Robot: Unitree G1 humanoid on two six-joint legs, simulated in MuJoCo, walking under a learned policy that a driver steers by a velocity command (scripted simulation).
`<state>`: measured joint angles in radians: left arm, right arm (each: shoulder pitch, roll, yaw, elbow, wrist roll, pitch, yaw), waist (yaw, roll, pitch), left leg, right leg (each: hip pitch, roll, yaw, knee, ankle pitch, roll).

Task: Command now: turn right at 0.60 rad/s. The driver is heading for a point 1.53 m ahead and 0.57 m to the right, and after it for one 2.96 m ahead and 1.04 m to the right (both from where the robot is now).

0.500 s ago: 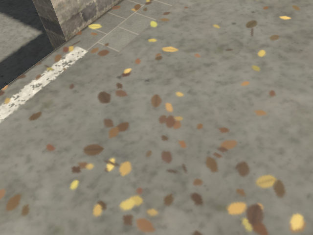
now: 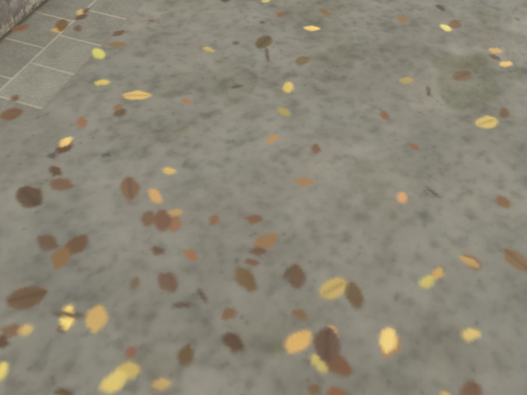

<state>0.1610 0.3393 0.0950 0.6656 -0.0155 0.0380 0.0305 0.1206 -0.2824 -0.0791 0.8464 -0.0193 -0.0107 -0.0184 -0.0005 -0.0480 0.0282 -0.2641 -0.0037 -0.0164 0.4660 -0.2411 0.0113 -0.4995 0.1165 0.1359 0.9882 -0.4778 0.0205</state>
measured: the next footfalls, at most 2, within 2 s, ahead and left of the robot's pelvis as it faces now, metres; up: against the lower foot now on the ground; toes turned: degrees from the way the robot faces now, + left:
right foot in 0.32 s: +0.02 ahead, -0.16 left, +0.00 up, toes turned -14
left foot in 0.82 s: +0.11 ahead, +0.04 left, +0.00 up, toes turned -33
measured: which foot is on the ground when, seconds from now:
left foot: down 0.00-0.32, up 0.34-0.80, down 0.82-1.00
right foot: up 0.00-0.30, down 0.32-0.82, up 0.84-1.00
